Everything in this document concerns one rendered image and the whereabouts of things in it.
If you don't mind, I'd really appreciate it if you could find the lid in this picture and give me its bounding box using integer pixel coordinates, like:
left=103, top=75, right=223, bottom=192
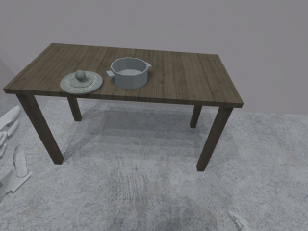
left=60, top=71, right=103, bottom=95

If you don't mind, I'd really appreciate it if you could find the table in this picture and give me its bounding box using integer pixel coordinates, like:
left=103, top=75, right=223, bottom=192
left=3, top=43, right=244, bottom=172

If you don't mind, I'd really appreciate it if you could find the robot left hand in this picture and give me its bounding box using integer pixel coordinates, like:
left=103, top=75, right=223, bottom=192
left=0, top=105, right=32, bottom=203

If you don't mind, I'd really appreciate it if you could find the robot right hand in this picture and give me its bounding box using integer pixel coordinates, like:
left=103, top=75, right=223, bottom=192
left=228, top=210, right=253, bottom=231

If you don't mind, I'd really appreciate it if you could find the knob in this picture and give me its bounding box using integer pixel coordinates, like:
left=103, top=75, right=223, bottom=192
left=75, top=70, right=86, bottom=81

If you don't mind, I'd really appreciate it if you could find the pot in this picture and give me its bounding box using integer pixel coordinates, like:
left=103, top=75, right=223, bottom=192
left=106, top=57, right=152, bottom=90

